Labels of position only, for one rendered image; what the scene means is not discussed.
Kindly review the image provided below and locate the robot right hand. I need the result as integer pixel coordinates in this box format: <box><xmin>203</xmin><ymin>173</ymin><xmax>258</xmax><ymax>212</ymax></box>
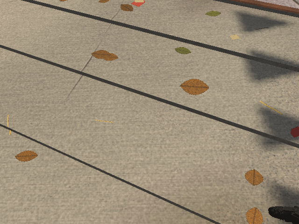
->
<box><xmin>268</xmin><ymin>205</ymin><xmax>299</xmax><ymax>224</ymax></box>

